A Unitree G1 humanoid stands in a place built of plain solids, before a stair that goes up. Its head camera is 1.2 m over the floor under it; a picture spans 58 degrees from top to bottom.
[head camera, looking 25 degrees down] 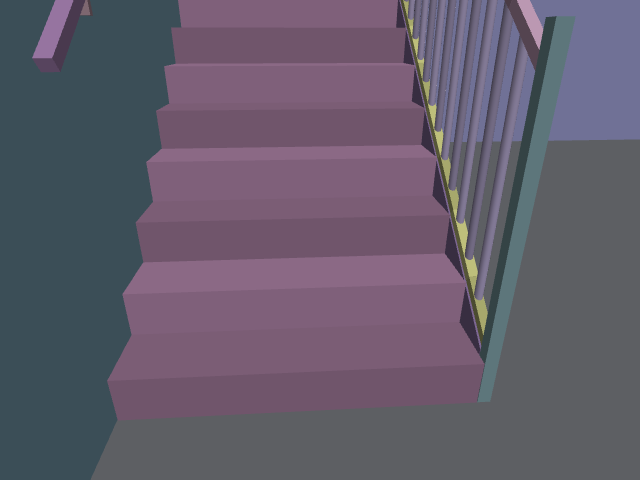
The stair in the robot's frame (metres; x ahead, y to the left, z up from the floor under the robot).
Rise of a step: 0.18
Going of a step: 0.25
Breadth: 1.28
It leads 4 degrees to the left of straight ahead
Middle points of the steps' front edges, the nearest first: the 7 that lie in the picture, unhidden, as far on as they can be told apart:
1.14 0.07 0.18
1.38 0.08 0.36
1.63 0.10 0.54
1.87 0.11 0.72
2.12 0.13 0.90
2.37 0.14 1.07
2.61 0.16 1.25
